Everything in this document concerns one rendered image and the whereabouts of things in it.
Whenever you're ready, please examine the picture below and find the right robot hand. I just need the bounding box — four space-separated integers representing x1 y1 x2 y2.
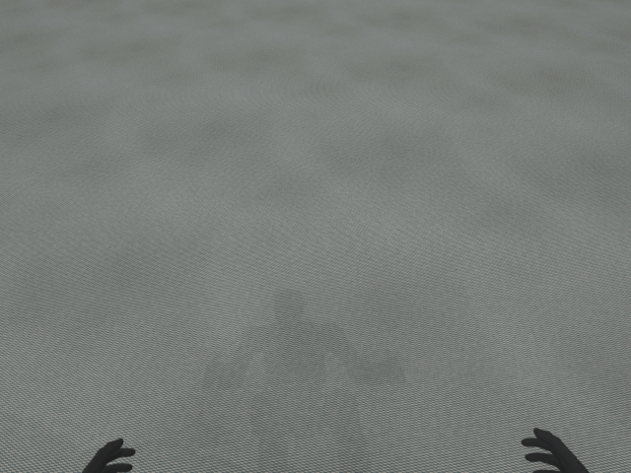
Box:
522 428 590 473

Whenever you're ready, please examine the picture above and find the left robot hand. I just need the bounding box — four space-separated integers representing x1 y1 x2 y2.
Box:
82 439 136 473

